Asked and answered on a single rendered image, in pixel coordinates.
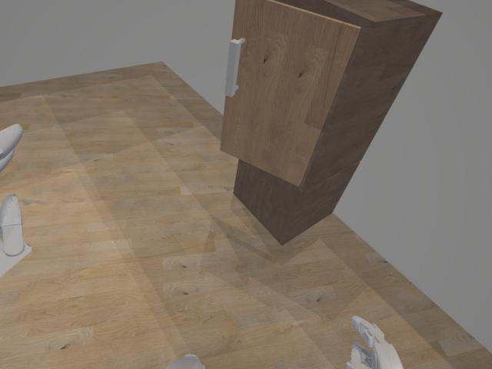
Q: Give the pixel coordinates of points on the robot right hand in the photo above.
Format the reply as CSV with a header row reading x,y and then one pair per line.
x,y
383,356

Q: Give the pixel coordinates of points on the robot left hand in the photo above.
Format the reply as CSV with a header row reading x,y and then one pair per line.
x,y
12,246

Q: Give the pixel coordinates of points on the robot left shin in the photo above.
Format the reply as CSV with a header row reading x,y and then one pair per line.
x,y
191,356

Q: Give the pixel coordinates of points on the cupboard door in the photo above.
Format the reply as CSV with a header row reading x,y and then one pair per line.
x,y
290,66

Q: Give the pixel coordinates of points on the handle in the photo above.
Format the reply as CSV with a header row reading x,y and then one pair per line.
x,y
232,70

